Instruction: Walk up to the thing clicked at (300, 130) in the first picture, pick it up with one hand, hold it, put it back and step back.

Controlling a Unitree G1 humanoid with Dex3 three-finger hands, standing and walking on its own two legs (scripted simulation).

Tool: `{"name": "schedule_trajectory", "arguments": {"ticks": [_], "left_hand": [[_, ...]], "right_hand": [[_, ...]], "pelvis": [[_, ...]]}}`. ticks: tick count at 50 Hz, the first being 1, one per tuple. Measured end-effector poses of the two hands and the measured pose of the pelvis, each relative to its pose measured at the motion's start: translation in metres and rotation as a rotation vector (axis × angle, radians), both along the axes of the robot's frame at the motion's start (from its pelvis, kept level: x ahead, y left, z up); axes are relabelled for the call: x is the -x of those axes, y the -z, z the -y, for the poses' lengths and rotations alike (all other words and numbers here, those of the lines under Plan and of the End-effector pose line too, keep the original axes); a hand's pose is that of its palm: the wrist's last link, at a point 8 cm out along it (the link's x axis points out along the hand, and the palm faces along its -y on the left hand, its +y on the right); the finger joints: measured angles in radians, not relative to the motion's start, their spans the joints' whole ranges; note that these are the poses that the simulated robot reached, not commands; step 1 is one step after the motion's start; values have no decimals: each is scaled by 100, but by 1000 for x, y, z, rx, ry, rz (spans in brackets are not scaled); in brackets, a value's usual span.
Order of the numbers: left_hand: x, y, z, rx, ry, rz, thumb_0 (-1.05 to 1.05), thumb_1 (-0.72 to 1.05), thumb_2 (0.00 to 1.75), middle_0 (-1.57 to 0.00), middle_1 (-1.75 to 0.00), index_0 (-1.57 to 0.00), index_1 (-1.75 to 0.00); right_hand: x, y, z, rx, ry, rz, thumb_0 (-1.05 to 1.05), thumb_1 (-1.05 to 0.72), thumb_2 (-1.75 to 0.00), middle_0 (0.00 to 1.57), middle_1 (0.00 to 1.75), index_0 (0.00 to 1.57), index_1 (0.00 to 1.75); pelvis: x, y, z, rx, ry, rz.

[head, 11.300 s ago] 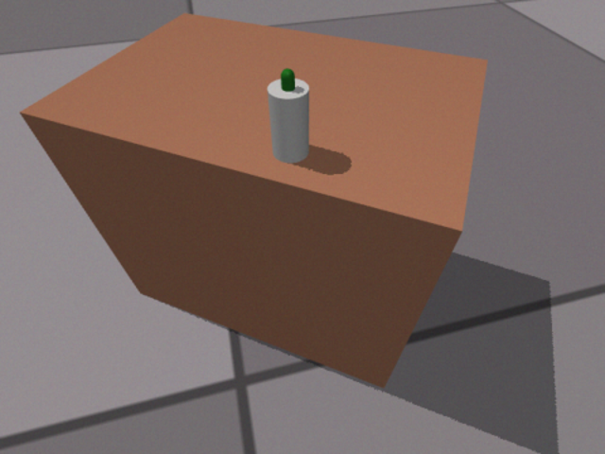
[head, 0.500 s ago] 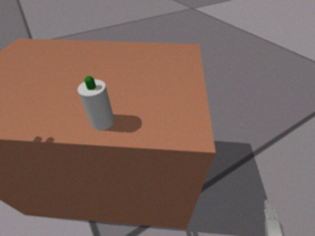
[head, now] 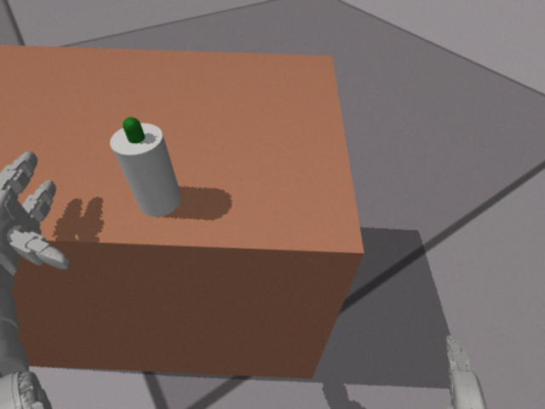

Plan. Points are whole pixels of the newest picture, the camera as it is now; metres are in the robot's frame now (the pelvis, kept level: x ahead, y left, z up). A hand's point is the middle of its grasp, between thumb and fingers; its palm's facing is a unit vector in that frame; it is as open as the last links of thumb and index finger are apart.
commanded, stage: close in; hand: left
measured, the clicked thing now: (146, 164) +0.45 +0.22 +0.12
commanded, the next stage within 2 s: rest palm in 0.60 s
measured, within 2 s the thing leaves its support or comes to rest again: neither
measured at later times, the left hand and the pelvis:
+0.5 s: hand (130, 209) +0.38 +0.24 +0.09, palm faces +0.18 -0.98 +0.02, open 17.7 cm; pelvis +0.00 +0.00 -0.02, yaw -2 degrees
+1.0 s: hand (146, 193) +0.40 +0.21 +0.11, palm faces +0.21 -0.98 +0.02, open 17.6 cm; pelvis +0.00 -0.01 -0.02, yaw -2 degrees
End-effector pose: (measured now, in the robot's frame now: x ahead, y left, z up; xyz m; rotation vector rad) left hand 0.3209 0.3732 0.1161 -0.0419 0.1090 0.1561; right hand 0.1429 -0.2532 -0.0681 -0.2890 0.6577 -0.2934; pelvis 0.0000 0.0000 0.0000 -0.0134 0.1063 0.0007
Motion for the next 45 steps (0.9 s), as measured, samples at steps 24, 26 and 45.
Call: {"name": "schedule_trajectory", "arguments": {"ticks": [24, 26, 45], "left_hand": [[-32, 30, 85, -33, -25, 103, -1, -59, 1, -6, -4, -7, -3], [-33, 29, 87, -36, -27, 108, -1, -59, 1, -6, -4, -7, -3], [-42, 12, 111, -31, -53, 117, -1, -60, 0, -8, 0, -8, 0]], "right_hand": [[6, 10, 5, -102, 11, -2, -1, 52, -5, 6, 5, 6, 6], [8, 8, 7, -100, 14, 3, -1, 52, -5, 6, 5, 6, 6], [8, -5, 13, -99, 13, 58, -1, 51, -6, 6, 5, 6, 6]], "pelvis": [[1, 17, 4, -1, 27, -33], [0, 17, 5, -2, 28, -31], [1, 18, 8, -5, 31, -8]]}}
